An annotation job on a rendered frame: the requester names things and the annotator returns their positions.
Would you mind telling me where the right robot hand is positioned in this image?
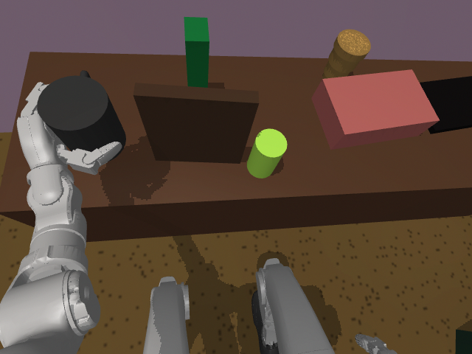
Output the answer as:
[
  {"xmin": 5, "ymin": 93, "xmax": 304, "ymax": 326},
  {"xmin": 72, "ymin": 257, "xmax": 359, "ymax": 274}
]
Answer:
[{"xmin": 355, "ymin": 334, "xmax": 397, "ymax": 354}]

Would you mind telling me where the left robot arm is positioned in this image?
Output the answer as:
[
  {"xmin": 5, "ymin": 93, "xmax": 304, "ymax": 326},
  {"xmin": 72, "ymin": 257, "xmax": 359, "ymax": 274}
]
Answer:
[{"xmin": 0, "ymin": 164, "xmax": 100, "ymax": 354}]

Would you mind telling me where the left robot hand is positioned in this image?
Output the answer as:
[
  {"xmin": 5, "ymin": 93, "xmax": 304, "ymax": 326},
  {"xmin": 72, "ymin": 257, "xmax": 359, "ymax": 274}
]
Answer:
[{"xmin": 17, "ymin": 82, "xmax": 122, "ymax": 175}]

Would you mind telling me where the right robot foot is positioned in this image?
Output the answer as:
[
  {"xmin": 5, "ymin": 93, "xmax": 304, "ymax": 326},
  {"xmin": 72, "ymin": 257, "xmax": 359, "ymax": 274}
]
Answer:
[{"xmin": 251, "ymin": 290, "xmax": 279, "ymax": 354}]

